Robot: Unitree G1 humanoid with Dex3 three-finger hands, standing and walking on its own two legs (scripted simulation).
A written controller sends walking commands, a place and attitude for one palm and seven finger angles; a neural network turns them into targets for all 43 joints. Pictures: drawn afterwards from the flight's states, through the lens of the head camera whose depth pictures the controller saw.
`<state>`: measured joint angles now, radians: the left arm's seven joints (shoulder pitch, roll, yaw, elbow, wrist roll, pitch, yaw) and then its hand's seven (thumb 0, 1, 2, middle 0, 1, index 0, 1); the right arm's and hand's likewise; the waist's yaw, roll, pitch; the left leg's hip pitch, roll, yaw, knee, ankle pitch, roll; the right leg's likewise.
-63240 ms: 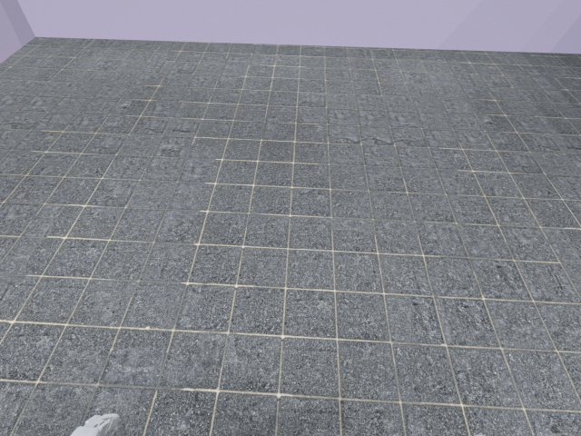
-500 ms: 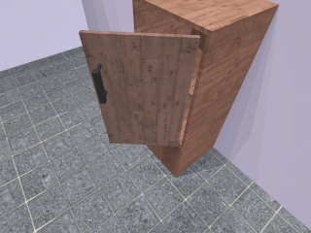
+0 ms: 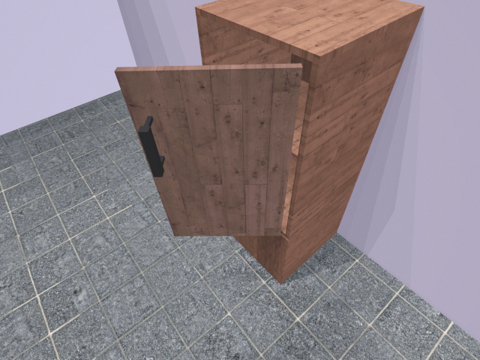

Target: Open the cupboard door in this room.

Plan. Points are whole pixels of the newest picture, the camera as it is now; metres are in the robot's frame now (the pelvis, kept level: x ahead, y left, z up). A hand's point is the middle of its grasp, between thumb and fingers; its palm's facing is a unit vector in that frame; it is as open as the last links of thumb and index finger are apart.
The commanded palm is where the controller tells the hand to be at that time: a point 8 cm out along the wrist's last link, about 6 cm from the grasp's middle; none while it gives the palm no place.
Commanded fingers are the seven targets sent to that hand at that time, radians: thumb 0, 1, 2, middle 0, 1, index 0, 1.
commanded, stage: look again from close up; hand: left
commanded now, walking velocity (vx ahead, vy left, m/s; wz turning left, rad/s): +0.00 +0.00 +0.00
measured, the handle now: (154, 147) +0.54 +0.23 +0.05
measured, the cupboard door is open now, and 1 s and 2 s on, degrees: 49 49 49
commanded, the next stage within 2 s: raise the hand with hooked fingers in 0.10 s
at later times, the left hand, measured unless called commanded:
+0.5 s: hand (142, 307) +0.20 +0.17 +0.01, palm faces +0.11 -0.99 -0.02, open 8.0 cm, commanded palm +0.12 +0.23 -0.04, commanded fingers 0.00 0.53 0.74 -0.23 -0.54 -0.23 -0.54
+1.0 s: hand (120, 309) +0.21 +0.21 -0.01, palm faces -0.01 -1.00 -0.02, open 10.9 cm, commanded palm +0.16 +0.27 +0.00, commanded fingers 0.00 -0.06 0.49 -0.27 -0.92 -0.27 -0.92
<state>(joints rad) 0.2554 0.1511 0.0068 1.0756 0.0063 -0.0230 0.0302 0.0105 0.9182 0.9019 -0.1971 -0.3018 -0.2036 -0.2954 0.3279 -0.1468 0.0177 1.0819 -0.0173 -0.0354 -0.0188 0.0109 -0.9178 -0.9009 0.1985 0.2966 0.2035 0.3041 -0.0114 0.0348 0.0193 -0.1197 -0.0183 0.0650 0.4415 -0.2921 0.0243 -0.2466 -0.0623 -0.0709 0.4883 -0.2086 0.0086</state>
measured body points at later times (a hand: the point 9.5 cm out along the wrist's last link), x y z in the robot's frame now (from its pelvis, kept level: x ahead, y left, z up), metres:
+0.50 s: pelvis -0.02 -0.02 -0.03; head +0.00 -0.02 +0.42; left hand +0.19 +0.22 +0.01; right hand +0.18 -0.28 -0.08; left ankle -0.03 +0.10 -0.74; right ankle +0.03 -0.12 -0.74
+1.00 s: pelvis -0.02 -0.01 -0.06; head +0.03 -0.01 +0.39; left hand +0.20 +0.27 -0.01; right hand +0.14 -0.22 -0.15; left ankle -0.03 +0.10 -0.74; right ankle +0.03 -0.12 -0.74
